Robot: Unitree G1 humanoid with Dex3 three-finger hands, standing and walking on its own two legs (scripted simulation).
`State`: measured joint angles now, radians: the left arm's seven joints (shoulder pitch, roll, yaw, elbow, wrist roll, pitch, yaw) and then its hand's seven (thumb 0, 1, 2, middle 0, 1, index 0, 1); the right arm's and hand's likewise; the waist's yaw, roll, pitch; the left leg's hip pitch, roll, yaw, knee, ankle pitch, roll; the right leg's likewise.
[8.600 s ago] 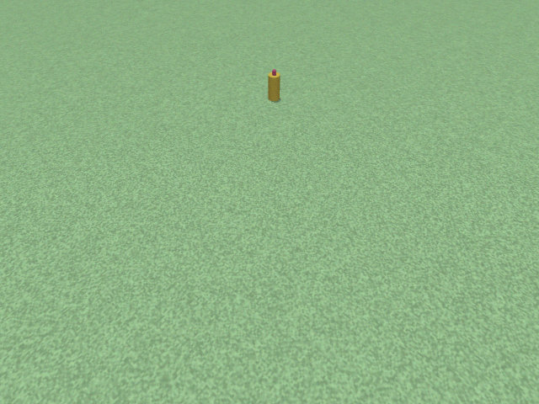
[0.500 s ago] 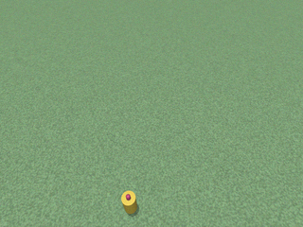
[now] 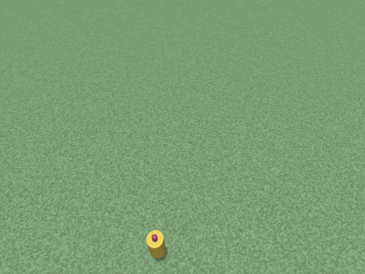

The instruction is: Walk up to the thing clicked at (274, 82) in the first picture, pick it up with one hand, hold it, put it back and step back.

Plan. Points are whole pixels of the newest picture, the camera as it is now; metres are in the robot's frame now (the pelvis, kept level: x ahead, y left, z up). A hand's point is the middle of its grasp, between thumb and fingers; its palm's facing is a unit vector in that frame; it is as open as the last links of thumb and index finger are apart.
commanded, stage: stand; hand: left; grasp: from the side
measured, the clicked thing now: (156, 243) +0.39 +0.14 -0.68
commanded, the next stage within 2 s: go down in 0.72 s
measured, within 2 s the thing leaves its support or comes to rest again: neither
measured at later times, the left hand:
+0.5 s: hand out of the picture +0.07 +0.25 -0.16, palm faces -0.03 -0.94 -0.34, open 7.4 cm
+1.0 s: hand out of the picture +0.13 +0.25 -0.16, palm faces +0.06 -0.95 -0.31, open 9.6 cm
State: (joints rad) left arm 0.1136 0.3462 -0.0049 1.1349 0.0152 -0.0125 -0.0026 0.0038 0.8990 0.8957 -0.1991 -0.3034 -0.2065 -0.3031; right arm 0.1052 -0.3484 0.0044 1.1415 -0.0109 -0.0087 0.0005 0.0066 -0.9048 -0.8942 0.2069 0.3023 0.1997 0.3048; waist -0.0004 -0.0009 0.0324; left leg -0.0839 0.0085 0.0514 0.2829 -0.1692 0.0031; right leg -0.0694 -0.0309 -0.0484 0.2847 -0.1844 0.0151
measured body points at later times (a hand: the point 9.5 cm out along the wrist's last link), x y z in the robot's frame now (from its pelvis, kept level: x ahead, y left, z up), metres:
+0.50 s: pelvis +0.00 +0.00 +0.00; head +0.01 +0.00 +0.45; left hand +0.07 +0.30 -0.13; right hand +0.07 -0.30 -0.13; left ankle -0.01 +0.11 -0.75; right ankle -0.02 -0.13 -0.75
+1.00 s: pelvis -0.01 +0.00 -0.01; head +0.04 +0.00 +0.43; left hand +0.13 +0.30 -0.14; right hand +0.09 -0.28 -0.14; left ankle -0.01 +0.11 -0.75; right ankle -0.02 -0.12 -0.75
